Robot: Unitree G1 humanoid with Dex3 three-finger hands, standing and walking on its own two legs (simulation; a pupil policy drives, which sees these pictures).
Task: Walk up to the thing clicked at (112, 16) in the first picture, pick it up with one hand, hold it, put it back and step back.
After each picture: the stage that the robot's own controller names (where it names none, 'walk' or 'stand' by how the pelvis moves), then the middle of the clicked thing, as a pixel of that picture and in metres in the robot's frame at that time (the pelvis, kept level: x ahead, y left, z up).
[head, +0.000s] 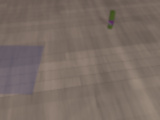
stand; (111, 20) +1.80 -0.39 -0.65
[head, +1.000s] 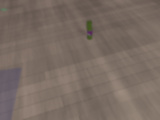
walk; (89, 30) +1.69 +0.02 -0.63
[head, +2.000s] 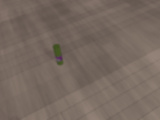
walk; (58, 55) +1.12 +0.30 -0.65
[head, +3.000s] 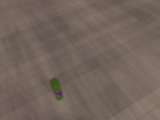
walk; (57, 89) +0.72 +0.27 -0.65
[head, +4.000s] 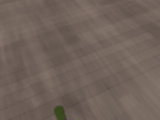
walk; (61, 117) +0.49 +0.20 -0.65
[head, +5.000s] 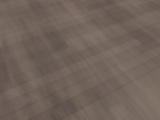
stand; out of the picture +0.39 +0.20 -0.65
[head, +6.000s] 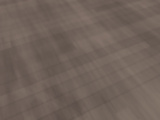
stand; out of the picture +0.37 +0.18 -0.66
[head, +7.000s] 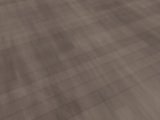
stand; out of the picture +0.39 +0.19 -0.66
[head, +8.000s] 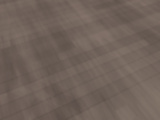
stand; out of the picture +0.38 +0.20 -0.66
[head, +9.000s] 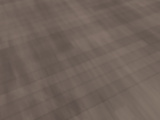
go down; out of the picture +0.37 +0.20 -0.66
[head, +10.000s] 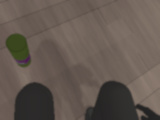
go down; (20, 53) +0.46 +0.22 -0.28
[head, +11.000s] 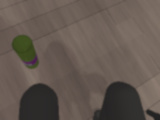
approach; (27, 54) +0.46 +0.22 -0.26
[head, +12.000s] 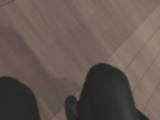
close in; out of the picture +0.45 +0.26 -0.17
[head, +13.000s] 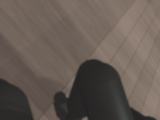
close; out of the picture +0.46 +0.28 -0.16
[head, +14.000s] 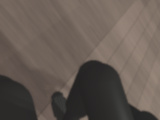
lift; out of the picture +0.42 +0.26 -0.17
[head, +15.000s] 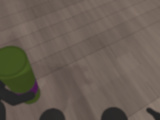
lift; (22, 81) +0.32 +0.18 +0.03
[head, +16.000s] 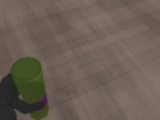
hold; (34, 93) +0.30 +0.16 +0.03
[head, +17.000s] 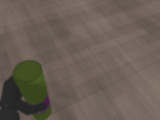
hold; (36, 95) +0.30 +0.16 +0.03
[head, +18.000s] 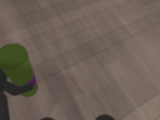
crouch; (22, 75) +0.37 +0.18 -0.03
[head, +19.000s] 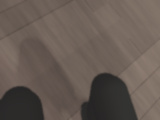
lower; out of the picture +0.50 +0.25 -0.04
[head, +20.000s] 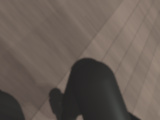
lower; out of the picture +0.47 +0.27 -0.16
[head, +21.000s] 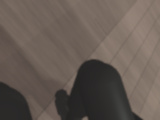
lower; out of the picture +0.45 +0.28 -0.17
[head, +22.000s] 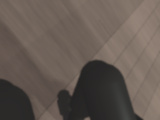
lower; out of the picture +0.43 +0.27 -0.17
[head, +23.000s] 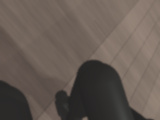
lower; out of the picture +0.43 +0.26 -0.17
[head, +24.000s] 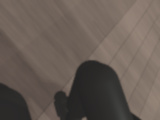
open; out of the picture +0.46 +0.24 -0.17
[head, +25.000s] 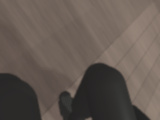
stand; out of the picture +0.45 +0.24 -0.18
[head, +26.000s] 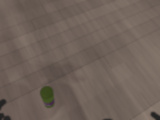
stand; (48, 98) +0.41 +0.17 -0.49
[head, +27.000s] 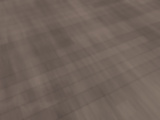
stand; out of the picture +0.39 +0.16 -0.60
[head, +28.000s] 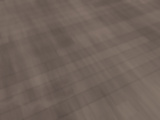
stand; out of the picture +0.39 +0.16 -0.60
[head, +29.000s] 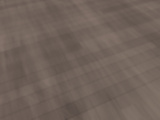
stand; out of the picture +0.41 +0.15 -0.65
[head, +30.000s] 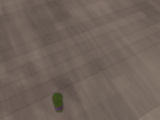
walk; (58, 103) +0.45 +0.13 -0.64
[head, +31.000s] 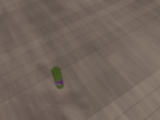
walk; (58, 78) +0.68 +0.20 -0.62
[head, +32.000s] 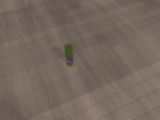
stand; (69, 55) +1.01 +0.15 -0.63
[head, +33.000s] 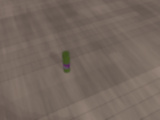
stand; (66, 62) +1.01 +0.15 -0.65
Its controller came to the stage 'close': yes
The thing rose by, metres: 0.69
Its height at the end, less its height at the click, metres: +0.00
